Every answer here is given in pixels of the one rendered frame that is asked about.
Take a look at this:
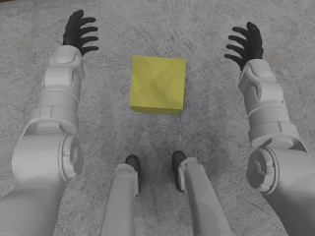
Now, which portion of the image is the robot right forearm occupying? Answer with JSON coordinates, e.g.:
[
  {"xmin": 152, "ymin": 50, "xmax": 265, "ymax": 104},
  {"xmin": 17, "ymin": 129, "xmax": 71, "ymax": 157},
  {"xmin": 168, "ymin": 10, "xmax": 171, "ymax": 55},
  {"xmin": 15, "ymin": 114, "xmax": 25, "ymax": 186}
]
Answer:
[{"xmin": 238, "ymin": 59, "xmax": 315, "ymax": 161}]

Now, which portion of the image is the robot left forearm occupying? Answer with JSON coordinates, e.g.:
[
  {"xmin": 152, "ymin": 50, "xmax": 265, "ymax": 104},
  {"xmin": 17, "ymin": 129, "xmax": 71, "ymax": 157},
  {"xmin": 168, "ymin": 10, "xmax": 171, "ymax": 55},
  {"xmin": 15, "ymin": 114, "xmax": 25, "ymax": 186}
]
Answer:
[{"xmin": 12, "ymin": 45, "xmax": 85, "ymax": 178}]

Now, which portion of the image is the robot right hand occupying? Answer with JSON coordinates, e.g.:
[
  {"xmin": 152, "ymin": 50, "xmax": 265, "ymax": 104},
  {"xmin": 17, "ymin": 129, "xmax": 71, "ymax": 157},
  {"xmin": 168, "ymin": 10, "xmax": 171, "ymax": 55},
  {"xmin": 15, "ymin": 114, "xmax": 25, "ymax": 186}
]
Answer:
[{"xmin": 224, "ymin": 22, "xmax": 264, "ymax": 71}]

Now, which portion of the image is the right robot upper arm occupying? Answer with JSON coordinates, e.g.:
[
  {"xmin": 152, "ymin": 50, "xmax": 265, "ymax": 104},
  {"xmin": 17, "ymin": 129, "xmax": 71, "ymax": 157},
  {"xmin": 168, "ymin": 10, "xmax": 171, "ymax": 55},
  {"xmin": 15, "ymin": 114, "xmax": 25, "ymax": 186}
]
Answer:
[{"xmin": 246, "ymin": 147, "xmax": 315, "ymax": 236}]

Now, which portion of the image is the robot shin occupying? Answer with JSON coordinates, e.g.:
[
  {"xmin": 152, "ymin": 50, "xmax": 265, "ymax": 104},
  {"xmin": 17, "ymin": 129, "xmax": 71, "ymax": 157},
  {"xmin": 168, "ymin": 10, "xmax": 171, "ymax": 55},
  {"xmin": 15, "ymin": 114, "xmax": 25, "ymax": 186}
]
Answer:
[
  {"xmin": 178, "ymin": 157, "xmax": 205, "ymax": 182},
  {"xmin": 111, "ymin": 163, "xmax": 134, "ymax": 180}
]

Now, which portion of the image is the robot right shin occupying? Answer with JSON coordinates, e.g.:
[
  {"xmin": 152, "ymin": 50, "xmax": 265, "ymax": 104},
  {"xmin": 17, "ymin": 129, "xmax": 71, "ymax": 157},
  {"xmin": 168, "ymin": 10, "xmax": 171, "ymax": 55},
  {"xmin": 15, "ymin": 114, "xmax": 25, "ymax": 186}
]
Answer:
[{"xmin": 178, "ymin": 157, "xmax": 205, "ymax": 182}]

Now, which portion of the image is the carton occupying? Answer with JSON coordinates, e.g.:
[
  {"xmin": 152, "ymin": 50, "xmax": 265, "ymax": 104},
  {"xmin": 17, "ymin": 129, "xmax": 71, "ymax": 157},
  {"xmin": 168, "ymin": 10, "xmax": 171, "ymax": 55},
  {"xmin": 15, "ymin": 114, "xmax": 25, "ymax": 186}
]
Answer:
[{"xmin": 129, "ymin": 55, "xmax": 186, "ymax": 114}]

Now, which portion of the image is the left robot upper arm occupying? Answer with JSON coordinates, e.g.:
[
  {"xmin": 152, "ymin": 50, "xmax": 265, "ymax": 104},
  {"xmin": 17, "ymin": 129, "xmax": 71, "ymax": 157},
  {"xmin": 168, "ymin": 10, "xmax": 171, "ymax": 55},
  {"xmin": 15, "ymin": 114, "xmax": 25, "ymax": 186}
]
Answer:
[{"xmin": 0, "ymin": 132, "xmax": 85, "ymax": 236}]

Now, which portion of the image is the robot left hand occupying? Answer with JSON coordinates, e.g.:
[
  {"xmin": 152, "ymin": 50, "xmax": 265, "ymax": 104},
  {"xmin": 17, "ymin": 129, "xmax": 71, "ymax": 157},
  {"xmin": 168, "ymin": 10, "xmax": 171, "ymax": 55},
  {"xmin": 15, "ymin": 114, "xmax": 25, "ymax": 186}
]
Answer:
[{"xmin": 62, "ymin": 10, "xmax": 98, "ymax": 56}]

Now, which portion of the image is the robot left shin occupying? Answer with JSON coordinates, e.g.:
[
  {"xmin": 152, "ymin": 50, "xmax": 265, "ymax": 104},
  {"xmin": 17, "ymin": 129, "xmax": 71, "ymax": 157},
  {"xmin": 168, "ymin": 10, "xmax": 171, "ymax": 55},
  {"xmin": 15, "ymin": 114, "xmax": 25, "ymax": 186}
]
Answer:
[{"xmin": 111, "ymin": 163, "xmax": 134, "ymax": 180}]

